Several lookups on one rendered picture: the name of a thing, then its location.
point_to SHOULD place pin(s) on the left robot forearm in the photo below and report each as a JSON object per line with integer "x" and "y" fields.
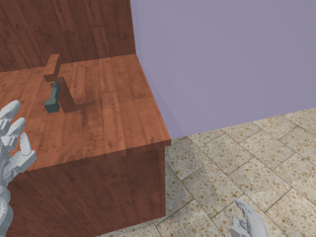
{"x": 6, "y": 211}

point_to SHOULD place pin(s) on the robot left hand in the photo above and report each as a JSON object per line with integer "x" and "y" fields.
{"x": 21, "y": 160}

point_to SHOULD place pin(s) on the tap lever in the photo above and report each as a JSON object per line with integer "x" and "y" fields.
{"x": 52, "y": 105}

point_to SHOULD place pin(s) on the counter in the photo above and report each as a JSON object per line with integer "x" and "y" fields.
{"x": 101, "y": 159}

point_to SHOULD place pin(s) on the robot right hand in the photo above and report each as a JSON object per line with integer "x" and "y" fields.
{"x": 252, "y": 225}

